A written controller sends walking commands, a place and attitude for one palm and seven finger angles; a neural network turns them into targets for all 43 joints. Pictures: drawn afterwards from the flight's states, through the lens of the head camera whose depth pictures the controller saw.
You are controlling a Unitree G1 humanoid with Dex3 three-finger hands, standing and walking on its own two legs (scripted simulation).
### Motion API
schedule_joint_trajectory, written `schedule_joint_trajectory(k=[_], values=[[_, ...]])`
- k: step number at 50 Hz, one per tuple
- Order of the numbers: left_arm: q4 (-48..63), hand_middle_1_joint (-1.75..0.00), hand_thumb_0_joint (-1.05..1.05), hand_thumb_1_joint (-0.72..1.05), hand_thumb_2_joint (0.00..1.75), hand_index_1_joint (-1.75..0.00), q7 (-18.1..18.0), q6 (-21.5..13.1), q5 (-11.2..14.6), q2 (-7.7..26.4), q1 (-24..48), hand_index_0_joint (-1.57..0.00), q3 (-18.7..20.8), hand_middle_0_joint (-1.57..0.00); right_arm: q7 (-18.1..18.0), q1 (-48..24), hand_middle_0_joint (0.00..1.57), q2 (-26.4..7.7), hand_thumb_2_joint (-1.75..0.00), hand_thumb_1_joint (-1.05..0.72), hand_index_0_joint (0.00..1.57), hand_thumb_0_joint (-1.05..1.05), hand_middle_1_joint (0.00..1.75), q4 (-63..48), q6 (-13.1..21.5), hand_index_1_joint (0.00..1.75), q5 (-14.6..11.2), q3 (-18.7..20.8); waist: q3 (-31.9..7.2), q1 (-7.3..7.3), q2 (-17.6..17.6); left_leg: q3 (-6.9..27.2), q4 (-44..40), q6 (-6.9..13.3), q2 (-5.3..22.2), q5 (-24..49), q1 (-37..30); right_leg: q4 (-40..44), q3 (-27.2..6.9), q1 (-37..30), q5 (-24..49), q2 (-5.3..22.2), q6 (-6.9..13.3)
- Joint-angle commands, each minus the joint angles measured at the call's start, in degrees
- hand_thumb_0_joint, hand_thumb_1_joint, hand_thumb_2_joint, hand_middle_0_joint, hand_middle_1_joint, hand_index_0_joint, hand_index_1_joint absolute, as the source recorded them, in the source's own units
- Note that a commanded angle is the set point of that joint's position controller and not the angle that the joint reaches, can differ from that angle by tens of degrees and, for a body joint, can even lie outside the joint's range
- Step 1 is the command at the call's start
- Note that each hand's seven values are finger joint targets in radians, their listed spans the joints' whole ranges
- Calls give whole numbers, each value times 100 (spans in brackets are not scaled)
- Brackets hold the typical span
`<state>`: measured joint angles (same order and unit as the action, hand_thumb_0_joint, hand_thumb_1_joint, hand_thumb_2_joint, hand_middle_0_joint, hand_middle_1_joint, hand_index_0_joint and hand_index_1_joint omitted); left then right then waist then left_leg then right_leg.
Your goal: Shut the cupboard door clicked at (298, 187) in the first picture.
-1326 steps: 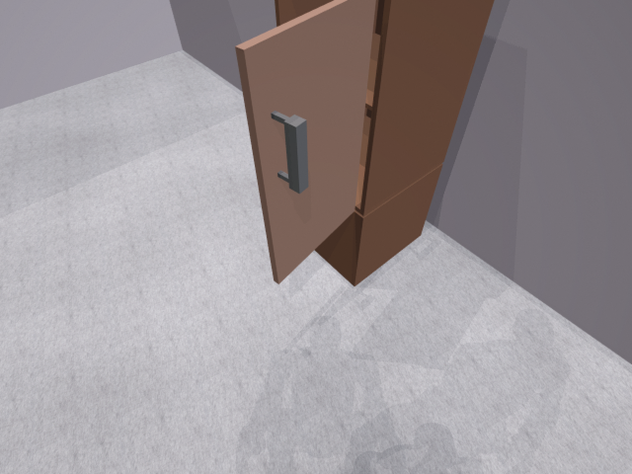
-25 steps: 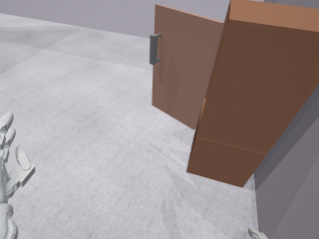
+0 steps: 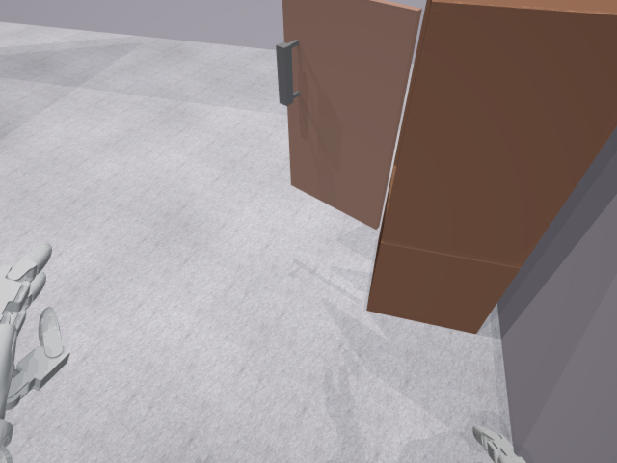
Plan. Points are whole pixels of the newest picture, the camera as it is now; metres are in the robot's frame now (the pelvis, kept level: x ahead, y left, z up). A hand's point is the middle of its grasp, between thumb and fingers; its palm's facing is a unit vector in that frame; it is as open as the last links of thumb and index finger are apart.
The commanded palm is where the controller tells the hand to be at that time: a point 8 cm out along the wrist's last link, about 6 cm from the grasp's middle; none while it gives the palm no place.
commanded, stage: let the arm hang, fingers relaxed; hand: left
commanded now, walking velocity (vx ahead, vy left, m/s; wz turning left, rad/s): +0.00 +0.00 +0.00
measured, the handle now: (290, 72) +0.98 +0.09 +0.07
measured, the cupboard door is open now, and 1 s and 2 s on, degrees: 66 66 66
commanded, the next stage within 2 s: look to check the result in 1.06 s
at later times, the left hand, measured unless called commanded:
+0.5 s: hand out of the picture -0.04 +0.23 -0.16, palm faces +0.03 -0.97 -0.25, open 7.2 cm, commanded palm none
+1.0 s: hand out of the picture +0.00 +0.20 -0.16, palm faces -0.01 -0.98 -0.18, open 7.3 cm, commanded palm none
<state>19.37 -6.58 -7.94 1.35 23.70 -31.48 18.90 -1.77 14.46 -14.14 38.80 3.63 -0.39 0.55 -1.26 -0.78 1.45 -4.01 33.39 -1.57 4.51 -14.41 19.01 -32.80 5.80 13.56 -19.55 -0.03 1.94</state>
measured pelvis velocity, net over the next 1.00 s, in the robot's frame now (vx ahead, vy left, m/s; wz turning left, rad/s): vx -0.01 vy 0.03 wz -0.02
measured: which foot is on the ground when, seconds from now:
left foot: down 0.00-1.00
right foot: down 0.00-1.00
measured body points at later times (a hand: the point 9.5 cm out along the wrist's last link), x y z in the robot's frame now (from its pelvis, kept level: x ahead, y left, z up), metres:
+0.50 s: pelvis -0.03 +0.03 +0.01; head -0.01 +0.03 +0.46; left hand -0.04 +0.28 -0.14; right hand -0.01 -0.20 -0.15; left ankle +0.03 +0.14 -0.73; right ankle -0.02 -0.09 -0.73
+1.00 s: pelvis -0.01 +0.03 +0.01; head -0.01 +0.03 +0.46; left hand +0.01 +0.25 -0.15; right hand -0.02 -0.20 -0.15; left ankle +0.03 +0.14 -0.73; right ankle -0.02 -0.09 -0.73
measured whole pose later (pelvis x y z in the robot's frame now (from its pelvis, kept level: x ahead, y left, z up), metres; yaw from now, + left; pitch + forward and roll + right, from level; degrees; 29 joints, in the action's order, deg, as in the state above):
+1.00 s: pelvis -0.01 +0.03 +0.01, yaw -1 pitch -1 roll +0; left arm -64.7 -1.2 -0.3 -0.8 9.0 -14.2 0.6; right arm -1.0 15.5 -9.6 64.1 -0.6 1.2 0.4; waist 1.9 -1.0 0.0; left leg -6.4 22.9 0.9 2.0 -8.7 12.9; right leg -23.3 3.9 8.6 -13.3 1.8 -0.4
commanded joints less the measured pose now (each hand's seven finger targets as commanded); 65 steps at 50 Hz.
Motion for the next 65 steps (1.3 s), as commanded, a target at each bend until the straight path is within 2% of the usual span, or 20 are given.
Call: schedule_joint_trajectory(k=[1, 2, 4, 6, 7, 8, 10, 12, 14, 16, 18, 19, 22, 28, 32, 38, 44, 47, 62, 65], values=[[-2633, -30, 0, 90, 90, -30, 666, 902, -244, -340, 652, -20, -1310, -20, 188, -556, 20, -1007, -90, -90, 20, 0, 30, -231, -9, 30, 86, 260, 111, 40, 298, 585, -260, 418, 518, 502, 408, 57, -411, 521, 759, 575, -28], [-2927, -30, 0, 90, 90, -30, 685, 880, -254, -273, 841, -20, -1340, -20, 194, -648, 20, -962, -90, -90, 20, 0, 30, -260, -107, 30, 112, 199, 230, 100, -18, 632, -324, 442, 458, 8, 632, 212, -468, 494, 374, 575, -4], [-3595, -30, 0, 90, 90, -30, 673, 820, -307, -109, 1253, -20, -1407, -20, 197, -559, 20, -794, -90, -90, 20, 0, 30, -176, -247, 30, 166, 149, 301, 13, -1138, 552, -6, 306, 121, -196, 226, 854, -856, 888, -78, 827, 192], [-4294, -30, 0, 90, 90, -30, 631, 834, -302, -146, 1551, -20, -1493, -20, 182, -358, 20, -698, -90, -90, 20, 0, 30, 10, -405, 30, 225, 123, 344, -89, -1476, 417, 334, 243, -122, -153, -262, 1230, -1056, 1329, -447, 1067, 419], [-4580, -30, 0, 90, 90, -30, 604, 870, -298, -147, 1678, -20, -1534, -20, 178, -262, 20, -635, -90, -90, 20, 0, 30, 127, -470, 30, 232, 100, 357, -128, -1475, 368, 377, 227, -166, -161, -374, 1314, -1053, 1376, -618, 1080, 450], [-4877, -30, 0, 90, 90, -30, 590, 883, -293, -179, 1737, -20, -1565, -20, 179, -232, 20, -610, -90, -90, 20, 0, 30, 253, -494, 30, 241, 95, 309, -128, -1216, 364, 289, 223, -153, -11, -479, 1284, -1032, 1320, -566, 1045, 436], [-5412, -30, 0, 90, 90, -30, 564, 898, -263, -286, 1714, -20, -1637, -20, 189, -154, 20, -633, -90, -90, 20, 0, 30, 468, -470, 30, 239, 56, 164, -123, -129, 669, -375, 286, 122, 480, -508, 868, -765, 949, -384, 733, 213], [-5984, -30, 0, 90, 90, -30, 548, 893, -237, -387, 1442, -20, -1663, -20, 155, -255, 20, -704, -90, -90, 20, 0, 30, 683, -427, 30, 240, 52, 64, 53, 1009, 942, -1037, 371, 336, 102, 18, 621, -569, 103, 19, 441, 17], [-6418, -30, 0, 90, 90, -30, 534, 865, -259, -500, 1168, -20, -1571, -20, 109, -270, 20, -659, -90, -90, 20, 0, 30, 821, -418, 30, 238, 81, -103, 170, 1205, 951, -1230, 371, 328, -176, 91, 683, -498, -354, 300, 390, 40], [-6754, -30, 0, 90, 90, -30, 542, 842, -239, -556, 1138, -20, -1590, -20, 87, -125, 20, -521, -90, -90, 20, 0, 30, 1021, -423, 30, 219, 104, -267, 148, 1303, 870, -1325, 342, 314, -319, -32, 808, -478, -480, 431, 423, 57], [-7028, -30, 0, 90, 90, -30, 550, 825, -230, -578, 1176, -20, -1615, -20, 73, -18, 20, -457, -90, -90, 20, 0, 30, 1193, -439, 30, 196, 118, -163, 119, 1042, 825, -1386, 311, 292, -492, -109, 989, -502, -427, 411, 445, 75], [-7146, -30, 0, 90, 90, -30, 547, 814, -237, -561, 1209, -20, -1622, -20, 63, 68, 20, -474, -90, -90, 20, 0, 30, 1250, -443, 30, 175, 141, -74, 97, 656, 861, -1383, 314, 314, -402, -173, 1072, -510, -374, 441, 437, 82], [-7456, -30, 0, 90, 90, -30, 544, 803, -241, -612, 1255, -20, -1656, -20, 51, 223, 20, -407, -90, -90, 20, 0, 30, 1493, -458, 30, 159, 162, 238, 35, 65, 778, -1437, 300, 278, -586, -254, 1313, -600, -97, 201, 513, 84], [-7914, -30, 0, 90, 90, -30, 513, 761, -234, -629, 1200, -20, -1685, -20, 47, 396, 20, -338, -90, -90, 20, 0, 30, 1898, -438, 30, 146, 159, 452, -3, -471, 613, -1461, 305, 257, -364, -589, 1512, -668, 211, 13, 585, 60], [-8093, -30, 0, 90, 90, -30, 497, 750, -230, -650, 1153, -20, -1697, -20, 50, 409, 20, -274, -90, -90, 20, 0, 30, 2088, -424, 30, 143, 142, 582, 1, -439, 535, -1483, 310, 239, -229, -724, 1584, -709, 352, -51, 612, 48], [-8230, -30, 0, 90, 90, -30, 483, 755, -234, -677, 1165, -20, -1697, -20, 39, 348, 20, -223, -90, -90, 20, 0, 30, 2243, -402, 30, 146, 128, 729, 37, -87, 559, -1693, 297, 245, -364, -569, 1537, -724, 209, 134, 566, 19], [-8277, -30, 0, 90, 90, -30, 470, 716, -229, -687, 1214, -20, -1700, -20, 34, 343, 20, -180, -90, -90, 20, 0, 30, 2316, -368, 30, 136, 113, 499, 48, -32, 454, -1554, 265, 222, 162, -768, 1537, -709, 10, 523, 613, 22], [-8276, -30, 0, 90, 90, -30, 471, 716, -221, -718, 1288, -20, -1696, -20, 25, 329, 20, -143, -90, -90, 20, 0, 30, 2345, -353, 30, 141, 102, 567, 43, 37, 457, -1596, 252, 215, 252, -721, 1545, -699, -71, 644, 626, 10], [-8284, -30, 0, 90, 90, -30, 473, 690, -210, -610, 1437, -20, -1690, -20, 13, 230, 20, -304, -90, -90, 20, 0, 30, 2377, -344, 30, 125, 126, 433, 20, -121, 428, -1531, 264, 270, 629, -985, 1595, -701, -209, 910, 633, 5], [-8287, -30, 0, 90, 90, -30, 470, 673, -215, -565, 1444, -20, -1675, -20, 10, 179, 20, -353, -90, -90, 20, 0, 30, 2363, -321, 30, 118, 140, 297, 25, -162, 436, -1490, 287, 292, 933, -1092, 1561, -680, -322, 1162, 653, 5]])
